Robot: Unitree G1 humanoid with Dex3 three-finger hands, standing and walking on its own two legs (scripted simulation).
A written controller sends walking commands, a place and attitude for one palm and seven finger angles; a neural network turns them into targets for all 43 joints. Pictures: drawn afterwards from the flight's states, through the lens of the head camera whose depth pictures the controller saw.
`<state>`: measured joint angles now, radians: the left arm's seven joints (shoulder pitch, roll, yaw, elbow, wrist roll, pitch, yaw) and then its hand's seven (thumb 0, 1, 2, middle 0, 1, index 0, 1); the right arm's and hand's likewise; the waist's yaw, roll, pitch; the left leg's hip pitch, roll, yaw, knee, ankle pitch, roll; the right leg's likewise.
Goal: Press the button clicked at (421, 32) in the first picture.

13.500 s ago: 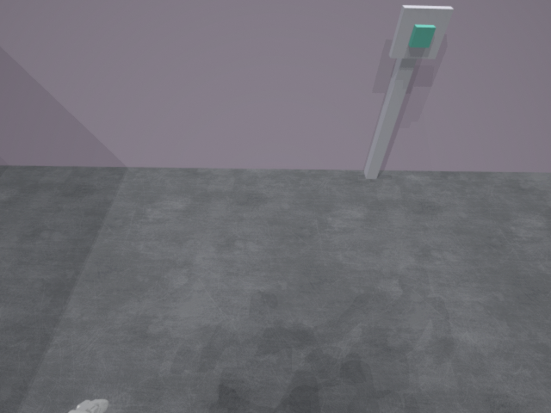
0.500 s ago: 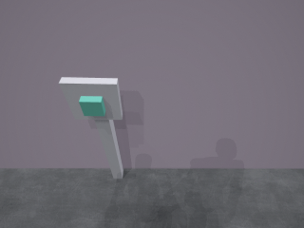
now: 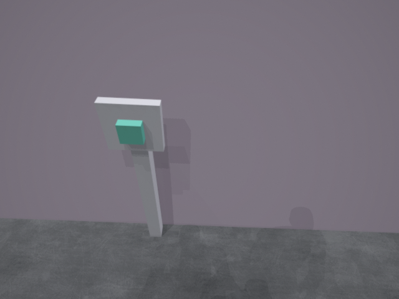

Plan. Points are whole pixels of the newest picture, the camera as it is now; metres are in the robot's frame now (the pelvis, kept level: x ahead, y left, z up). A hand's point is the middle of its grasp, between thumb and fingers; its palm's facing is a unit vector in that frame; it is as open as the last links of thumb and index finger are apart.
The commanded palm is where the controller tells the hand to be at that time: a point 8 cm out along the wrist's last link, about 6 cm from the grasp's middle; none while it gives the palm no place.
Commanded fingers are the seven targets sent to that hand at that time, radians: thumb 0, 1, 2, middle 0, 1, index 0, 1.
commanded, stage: come to a stop and stand still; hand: left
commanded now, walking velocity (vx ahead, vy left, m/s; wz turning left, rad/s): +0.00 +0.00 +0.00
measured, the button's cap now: (131, 131) +0.56 +0.24 +0.00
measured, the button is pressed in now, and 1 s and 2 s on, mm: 0 0 0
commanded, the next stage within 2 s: look again from close up in 0.34 s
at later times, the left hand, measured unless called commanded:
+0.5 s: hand out of the picture -0.04 +0.16 -0.18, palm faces +0.07 -0.99 -0.13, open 7.4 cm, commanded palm none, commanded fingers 0.00 0.90 0.90 -0.20 -0.30 -0.20 -0.30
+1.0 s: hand out of the picture -0.05 +0.16 -0.18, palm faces +0.08 -0.99 -0.13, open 7.4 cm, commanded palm none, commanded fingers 0.00 0.90 0.90 -0.20 -0.30 -0.20 -0.30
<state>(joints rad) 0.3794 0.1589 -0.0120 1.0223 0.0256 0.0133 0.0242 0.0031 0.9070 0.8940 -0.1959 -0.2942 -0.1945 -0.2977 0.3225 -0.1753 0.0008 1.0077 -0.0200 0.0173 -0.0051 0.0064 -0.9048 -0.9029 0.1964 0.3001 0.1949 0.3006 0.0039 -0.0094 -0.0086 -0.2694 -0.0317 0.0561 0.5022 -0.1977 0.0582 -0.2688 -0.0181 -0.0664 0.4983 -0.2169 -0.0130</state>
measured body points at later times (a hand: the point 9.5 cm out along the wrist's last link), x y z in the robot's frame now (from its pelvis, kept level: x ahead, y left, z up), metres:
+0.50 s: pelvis -0.02 +0.01 +0.00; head -0.03 +0.02 +0.45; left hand -0.04 +0.21 -0.17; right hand -0.02 -0.20 -0.16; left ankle +0.05 +0.08 -0.73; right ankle +0.06 -0.12 -0.73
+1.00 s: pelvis -0.01 +0.01 +0.00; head -0.03 +0.02 +0.45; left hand -0.05 +0.21 -0.16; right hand +0.00 -0.21 -0.15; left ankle +0.06 +0.08 -0.73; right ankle +0.06 -0.11 -0.73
